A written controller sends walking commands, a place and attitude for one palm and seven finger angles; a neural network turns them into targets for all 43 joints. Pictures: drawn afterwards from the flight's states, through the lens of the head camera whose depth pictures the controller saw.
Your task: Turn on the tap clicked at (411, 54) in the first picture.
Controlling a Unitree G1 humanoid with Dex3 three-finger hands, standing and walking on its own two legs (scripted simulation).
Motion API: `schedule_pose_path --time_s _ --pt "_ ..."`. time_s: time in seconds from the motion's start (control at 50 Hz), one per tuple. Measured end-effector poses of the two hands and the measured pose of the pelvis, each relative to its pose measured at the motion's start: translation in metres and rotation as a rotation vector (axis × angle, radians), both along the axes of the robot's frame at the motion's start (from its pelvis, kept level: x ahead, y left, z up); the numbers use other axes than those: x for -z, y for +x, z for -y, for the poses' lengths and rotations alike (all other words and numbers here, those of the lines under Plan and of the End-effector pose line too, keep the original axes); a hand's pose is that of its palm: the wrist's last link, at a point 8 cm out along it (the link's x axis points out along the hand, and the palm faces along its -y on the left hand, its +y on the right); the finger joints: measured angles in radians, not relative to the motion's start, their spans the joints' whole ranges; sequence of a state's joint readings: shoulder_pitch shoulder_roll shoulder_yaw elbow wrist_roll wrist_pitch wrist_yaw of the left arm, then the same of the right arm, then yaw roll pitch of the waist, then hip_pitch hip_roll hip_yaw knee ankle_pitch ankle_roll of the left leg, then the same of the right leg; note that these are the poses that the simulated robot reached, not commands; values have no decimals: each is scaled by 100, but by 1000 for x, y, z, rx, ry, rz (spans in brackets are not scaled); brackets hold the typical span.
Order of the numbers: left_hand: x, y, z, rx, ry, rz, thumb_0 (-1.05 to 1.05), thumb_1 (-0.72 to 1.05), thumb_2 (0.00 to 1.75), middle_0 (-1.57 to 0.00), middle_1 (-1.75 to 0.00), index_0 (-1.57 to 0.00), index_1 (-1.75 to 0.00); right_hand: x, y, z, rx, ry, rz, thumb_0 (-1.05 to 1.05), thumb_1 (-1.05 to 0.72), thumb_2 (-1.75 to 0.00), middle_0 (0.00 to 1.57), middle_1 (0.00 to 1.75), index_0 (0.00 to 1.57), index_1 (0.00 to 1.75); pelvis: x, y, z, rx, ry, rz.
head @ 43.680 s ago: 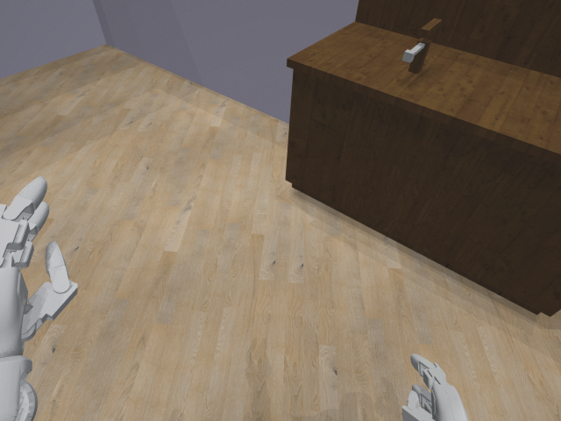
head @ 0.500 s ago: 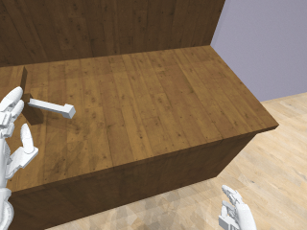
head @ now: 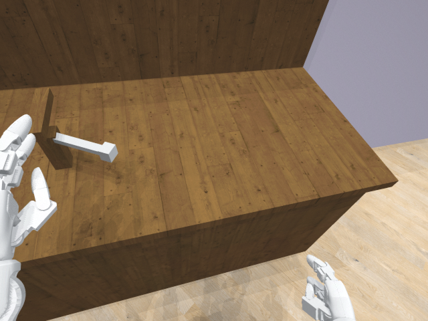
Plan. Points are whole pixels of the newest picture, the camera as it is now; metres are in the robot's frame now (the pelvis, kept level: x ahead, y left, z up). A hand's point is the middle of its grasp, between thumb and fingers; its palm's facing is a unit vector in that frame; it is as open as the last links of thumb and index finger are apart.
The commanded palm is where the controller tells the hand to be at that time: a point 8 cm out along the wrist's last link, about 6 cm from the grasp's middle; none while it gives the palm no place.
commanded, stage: look again from close up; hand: left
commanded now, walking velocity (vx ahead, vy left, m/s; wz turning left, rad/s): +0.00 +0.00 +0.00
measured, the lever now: (108, 152) +0.41 +0.27 +0.04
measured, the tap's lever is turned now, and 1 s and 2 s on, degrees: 59 59 59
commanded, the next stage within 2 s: turn the palm inward beside the body in 0.02 s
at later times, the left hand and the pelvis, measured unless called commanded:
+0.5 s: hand (66, 249) +0.18 +0.22 +0.13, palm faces +0.45 -0.84 -0.31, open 7.4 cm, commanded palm +0.14 +0.27 +0.16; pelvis -0.02 -0.05 -0.02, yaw +4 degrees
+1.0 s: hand (74, 235) +0.19 +0.21 +0.13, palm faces +0.55 -0.78 -0.29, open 7.4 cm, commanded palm +0.14 +0.24 +0.15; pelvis +0.02 -0.08 -0.02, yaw +6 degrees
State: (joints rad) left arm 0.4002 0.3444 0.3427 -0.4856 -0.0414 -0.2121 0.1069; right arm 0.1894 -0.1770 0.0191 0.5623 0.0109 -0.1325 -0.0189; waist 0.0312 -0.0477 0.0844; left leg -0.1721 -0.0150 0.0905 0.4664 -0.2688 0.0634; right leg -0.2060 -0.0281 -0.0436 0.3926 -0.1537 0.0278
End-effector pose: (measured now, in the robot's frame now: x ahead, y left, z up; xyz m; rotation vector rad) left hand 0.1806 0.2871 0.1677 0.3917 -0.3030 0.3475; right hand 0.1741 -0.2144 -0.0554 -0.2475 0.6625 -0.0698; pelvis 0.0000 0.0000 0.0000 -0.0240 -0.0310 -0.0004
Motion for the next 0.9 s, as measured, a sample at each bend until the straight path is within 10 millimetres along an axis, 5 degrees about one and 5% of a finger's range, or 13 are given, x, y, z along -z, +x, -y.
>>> schedule_pose_path --time_s 0.12,0.18,0.26,0.38,0.44,0.58,0.66,0.76,0.9 --pt "-8 -4 -1 1 35 14 2 89 90 -20 -31 -21 -30 2 -6 3 14 4 -11 1 -90 -90 20 30 20 30 0 -1 0 -1 1 0" --pt "-33 8 -17 -18 202 66 2 88 89 -21 -31 -21 -30 10 -10 -1 -80 -42 -44 1 -90 -90 20 30 20 30 4 -6 5 -62 10 -3" --pt "-44 15 -41 -90 20 58 2 89 89 -21 -31 -21 -30 22 -11 4 -120 -2 -81 1 -90 -90 20 30 20 30 4 -9 9 -50 23 -15" --pt "14 -7 11 -23 -69 -218 1 90 90 -19 -30 -20 -30 23 -3 19 -99 53 -3 1 -90 -90 20 30 20 30 8 -14 19 -41 29 -12" --pt "33 -29 32 -15 -66 -216 2 89 90 -20 -31 -20 -30 19 2 27 -108 38 29 1 -90 -90 20 30 20 30 13 -19 33 -47 37 -22" --pt "8 -61 19 -254 -33 71 2 88 89 -21 -31 -21 -30 31 12 43 -177 12 15 1 -90 -90 20 30 20 30 23 -27 66 -103 21 -22" --pt "5 -50 21 -269 -59 -5 2 89 90 -20 -31 -20 -30 42 18 51 -171 28 0 1 -90 -90 20 30 20 30 24 -27 76 -123 14 -15" --pt "19 -24 49 -159 -76 -185 2 89 90 -20 -30 -20 -30 47 25 62 -97 69 21 1 -90 -90 20 30 20 30 23 -20 80 -107 21 -26" --pt "16 -24 58 -163 -99 -91 2 89 89 -21 -31 -21 -30 50 30 80 -30 60 -5 1 -91 -90 20 30 20 30 25 5 83 -89 27 -71"
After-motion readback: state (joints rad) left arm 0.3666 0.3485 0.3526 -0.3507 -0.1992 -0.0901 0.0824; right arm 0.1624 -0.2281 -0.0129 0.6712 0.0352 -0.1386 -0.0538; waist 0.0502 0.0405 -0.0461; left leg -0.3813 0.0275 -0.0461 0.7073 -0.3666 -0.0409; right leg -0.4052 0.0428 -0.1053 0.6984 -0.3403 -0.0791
